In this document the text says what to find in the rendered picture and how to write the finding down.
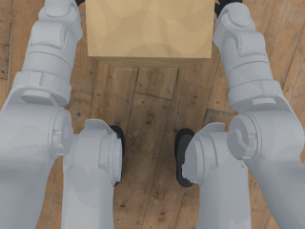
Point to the left robot forearm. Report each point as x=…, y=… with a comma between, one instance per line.
x=46, y=73

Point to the right robot forearm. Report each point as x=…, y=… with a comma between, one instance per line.
x=252, y=87

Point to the carton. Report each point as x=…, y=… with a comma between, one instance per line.
x=150, y=33

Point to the right robot thigh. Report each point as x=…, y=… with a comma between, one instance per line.
x=224, y=197

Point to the left robot shin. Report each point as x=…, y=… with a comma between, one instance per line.
x=91, y=124

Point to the robot right upper arm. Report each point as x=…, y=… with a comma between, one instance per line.
x=270, y=144

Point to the robot left upper arm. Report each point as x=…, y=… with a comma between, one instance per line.
x=32, y=137

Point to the right robot hand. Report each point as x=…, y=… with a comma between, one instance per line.
x=222, y=4

